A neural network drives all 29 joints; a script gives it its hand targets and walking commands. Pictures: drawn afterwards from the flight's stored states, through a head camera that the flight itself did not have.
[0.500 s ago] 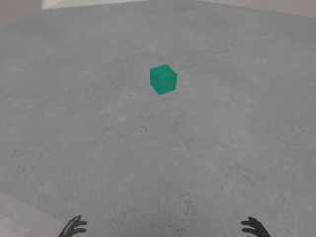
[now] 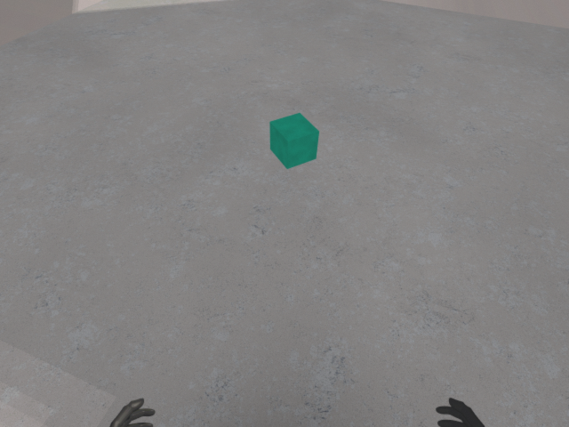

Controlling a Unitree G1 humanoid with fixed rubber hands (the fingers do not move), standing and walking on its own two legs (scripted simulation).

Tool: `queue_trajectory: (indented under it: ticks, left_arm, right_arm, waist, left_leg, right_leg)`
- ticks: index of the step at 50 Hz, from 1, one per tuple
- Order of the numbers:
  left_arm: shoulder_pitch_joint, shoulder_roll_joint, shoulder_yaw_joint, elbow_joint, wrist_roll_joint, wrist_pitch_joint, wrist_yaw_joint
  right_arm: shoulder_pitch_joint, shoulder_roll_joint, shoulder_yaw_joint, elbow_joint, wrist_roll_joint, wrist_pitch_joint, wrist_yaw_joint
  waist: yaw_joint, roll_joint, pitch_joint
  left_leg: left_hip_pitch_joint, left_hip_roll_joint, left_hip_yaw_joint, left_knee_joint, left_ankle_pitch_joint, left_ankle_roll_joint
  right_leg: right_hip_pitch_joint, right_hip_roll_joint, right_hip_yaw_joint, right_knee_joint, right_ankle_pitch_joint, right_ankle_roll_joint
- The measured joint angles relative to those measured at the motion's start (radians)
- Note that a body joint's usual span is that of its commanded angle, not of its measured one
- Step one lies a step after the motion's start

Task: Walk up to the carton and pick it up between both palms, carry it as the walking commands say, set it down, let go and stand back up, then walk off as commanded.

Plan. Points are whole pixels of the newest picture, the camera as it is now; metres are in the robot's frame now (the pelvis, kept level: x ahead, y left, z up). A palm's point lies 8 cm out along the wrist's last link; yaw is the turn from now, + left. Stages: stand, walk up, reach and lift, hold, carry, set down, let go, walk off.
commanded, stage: walk up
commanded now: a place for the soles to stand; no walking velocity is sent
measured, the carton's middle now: (293, 140) +1.60 -0.01 -0.67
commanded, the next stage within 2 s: none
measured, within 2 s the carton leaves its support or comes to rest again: neither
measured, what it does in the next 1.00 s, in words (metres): walks ahead: left foot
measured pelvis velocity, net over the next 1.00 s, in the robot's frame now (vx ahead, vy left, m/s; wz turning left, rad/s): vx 0.24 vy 0.02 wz -0.02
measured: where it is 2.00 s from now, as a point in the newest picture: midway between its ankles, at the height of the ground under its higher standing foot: (295, 334)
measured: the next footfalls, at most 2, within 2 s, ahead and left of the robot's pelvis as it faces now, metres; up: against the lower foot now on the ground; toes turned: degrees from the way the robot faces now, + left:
left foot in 0.58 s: +0.29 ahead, +0.10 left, +0.00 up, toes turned +0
right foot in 1.16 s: +0.45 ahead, -0.15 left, +0.00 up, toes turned -3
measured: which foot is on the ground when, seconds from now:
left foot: down 0.00-0.22, up 0.24-0.56, down 0.58-1.00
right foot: down 0.00-0.60, up 0.62-1.00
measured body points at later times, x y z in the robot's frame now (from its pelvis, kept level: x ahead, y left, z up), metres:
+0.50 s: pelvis +0.11 -0.01 +0.01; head +0.09 -0.02 +0.46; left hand +0.13 +0.29 -0.11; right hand +0.25 -0.31 -0.08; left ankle +0.18 +0.10 -0.69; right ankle +0.05 -0.13 -0.72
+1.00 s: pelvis +0.24 +0.02 +0.02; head +0.25 +0.04 +0.46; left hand +0.36 +0.30 -0.11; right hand +0.27 -0.29 -0.08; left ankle +0.25 +0.10 -0.72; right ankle +0.35 -0.14 -0.67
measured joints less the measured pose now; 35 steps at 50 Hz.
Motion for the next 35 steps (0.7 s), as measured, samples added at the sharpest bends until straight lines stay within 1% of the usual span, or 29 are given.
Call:
queue_trajectory:
  ticks: [2, 4, 7, 9, 11, 12, 15, 16, 18, 22, 25, 28, 29, 30, 31, 33, 34, 35]
  left_arm:
    - [0.027, 0.011, 0.001, -0.007, 0.0, -0.011, -0.018]
    - [0.053, 0.027, 0.003, -0.015, 0.0, -0.016, -0.029]
    - [0.07, 0.057, 0.006, -0.02, 0.0, -0.025, -0.034]
    - [0.079, 0.074, 0.009, -0.021, 0.0, -0.034, -0.037]
    - [0.097, 0.077, 0.014, -0.026, 0.0, -0.053, -0.037]
    - [0.113, 0.077, 0.014, -0.033, 0.0, -0.065, -0.037]
    - [0.165, 0.078, 0.015, -0.043, 0.0, -0.077, -0.037]
    - [0.184, 0.078, 0.015, -0.045, 0.0, -0.077, -0.037]
    - [0.216, 0.077, 0.015, -0.047, 0.0, -0.076, -0.037]
    - [0.262, 0.078, 0.015, -0.051, 0.0, -0.077, -0.037]
    - [0.284, 0.079, 0.015, -0.057, 0.0, -0.075, -0.037]
    - [0.286, 0.079, 0.015, -0.065, 0.0, -0.068, -0.037]
    - [0.284, 0.079, 0.015, -0.071, 0.0, -0.063, -0.037]
    - [0.275, 0.08, 0.015, -0.077, 0.0, -0.058, -0.036]
    - [0.256, 0.08, 0.015, -0.077, 0.0, -0.052, -0.036]
    - [0.217, 0.081, 0.015, -0.078, 0.0, -0.043, -0.036]
    - [0.198, 0.082, 0.015, -0.079, 0.0, -0.043, -0.036]
    - [0.18, 0.083, 0.015, -0.08, 0.0, -0.043, -0.036]
  right_arm:
    - [0.019, -0.01, -0.002, 0.0, 0.0, -0.007, 0.013]
    - [0.042, -0.023, -0.008, 0.0, 0.0, -0.02, 0.019]
    - [0.077, -0.044, -0.022, 0.0, 0.0, -0.037, 0.02]
    - [0.102, -0.054, -0.029, 0.0, 0.0, -0.038, 0.021]
    - [0.121, -0.067, -0.032, 0.0, 0.0, -0.038, 0.024]
    - [0.123, -0.073, -0.033, 0.001, 0.0, -0.038, 0.025]
    - [0.114, -0.077, -0.033, 0.0, 0.0, -0.034, 0.025]
    - [0.108, -0.078, -0.033, 0.0, 0.0, -0.034, 0.025]
    - [0.091, -0.082, -0.033, 0.0, 0.0, -0.034, 0.027]
    - [0.044, -0.093, -0.033, -0.001, 0.0, -0.034, 0.037]
    - [0.009, -0.093, -0.033, -0.001, 0.0, -0.034, 0.05]
    - [-0.022, -0.093, -0.035, -0.001, 0.0, -0.036, 0.055]
    - [-0.029, -0.094, -0.037, -0.001, 0.0, -0.042, 0.055]
    - [-0.034, -0.094, -0.04, -0.001, 0.0, -0.051, 0.055]
    - [-0.037, -0.094, -0.041, 0.0, 0.0, -0.059, 0.054]
    - [-0.016, -0.093, -0.041, 0.0, 0.0, -0.062, 0.053]
    - [0.0, -0.093, -0.041, 0.0, 0.002, -0.063, 0.051]
    - [0.019, -0.093, -0.04, 0.0, 0.004, -0.063, 0.049]
  waist:
    - [0.0, 0.0, -0.021]
    - [0.0, 0.0, -0.037]
    - [0.0, -0.001, -0.039]
    - [0.0, -0.006, -0.041]
    - [0.0, 0.002, -0.05]
    - [0.0, 0.01, -0.051]
    - [0.002, 0.014, -0.05]
    - [0.001, 0.016, -0.05]
    - [0.002, 0.021, -0.048]
    - [0.009, 0.035, -0.035]
    - [0.018, 0.037, -0.028]
    - [0.027, 0.037, -0.03]
    - [0.027, 0.037, -0.029]
    - [0.027, 0.033, -0.02]
    - [0.026, 0.028, 0.0]
    - [0.026, 0.02, 0.009]
    - [0.026, 0.017, 0.008]
    - [0.026, 0.015, 0.008]
  left_leg:
    - [0.0, 0.0, 0.0, 0.006, -0.048, 0.007]
    - [0.0, 0.0, 0.0, 0.005, -0.059, 0.011]
    - [0.0, 0.003, 0.0, 0.0, -0.006, 0.018]
    - [0.004, 0.003, 0.003, 0.001, -0.017, 0.018]
    - [0.005, 0.011, 0.002, 0.01, -0.041, 0.018]
    - [0.002, 0.017, -0.001, 0.039, -0.06, 0.018]
    - [-0.043, 0.013, 0.0, 0.246, -0.089, 0.018]
    - [-0.057, 0.013, -0.001, 0.287, -0.089, 0.018]
    - [-0.077, 0.013, -0.001, 0.309, -0.079, 0.018]
    - [-0.113, 0.014, -0.002, 0.278, -0.023, 0.018]
    - [-0.115, 0.015, -0.003, 0.17, -0.013, 0.018]
    - [-0.113, 0.016, -0.003, 0.03, 0.026, 0.018]
    - [-0.108, 0.016, -0.003, -0.023, 0.055, 0.018]
    - [-0.106, 0.014, 0.003, -0.035, 0.141, 0.019]
    - [-0.105, 0.011, 0.01, -0.012, 0.173, 0.025]
    - [-0.099, 0.004, 0.019, 0.015, 0.134, 0.042]
    - [-0.091, 0.003, 0.022, 0.013, 0.116, 0.047]
    - [-0.083, 0.003, 0.023, 0.007, 0.105, 0.05]
  right_leg:
    - [-0.003, 0.001, 0.0, 0.015, -0.069, -0.013]
    - [-0.011, 0.002, 0.0, 0.037, -0.111, -0.02]
    - [-0.048, 0.001, 0.0, 0.105, -0.113, -0.022]
    - [-0.059, -0.004, 0.001, 0.074, -0.114, -0.025]
    - [-0.055, 0.004, -0.001, 0.047, -0.043, -0.027]
    - [-0.049, 0.013, -0.002, 0.047, -0.02, -0.027]
    - [0.009, 0.017, -0.001, 0.023, -0.036, -0.027]
    - [0.036, 0.016, -0.001, 0.001, -0.038, -0.028]
    - [0.09, 0.014, -0.002, -0.04, -0.037, -0.026]
    - [0.188, 0.014, -0.002, -0.112, -0.038, -0.016]
    - [0.243, 0.015, -0.003, -0.148, -0.049, -0.011]
    - [0.26, 0.015, -0.003, -0.149, -0.077, 0.009]
    - [0.252, 0.015, -0.004, -0.126, -0.096, 0.013]
    - [0.23, 0.011, -0.004, -0.062, -0.122, 0.007]
    - [0.185, 0.006, -0.004, 0.059, -0.131, -0.008]
    - [0.066, 0.008, -0.004, 0.292, -0.132, -0.028]
    - [0.009, 0.008, -0.003, 0.368, -0.13, -0.035]
    - [-0.038, 0.007, -0.002, 0.407, -0.121, -0.041]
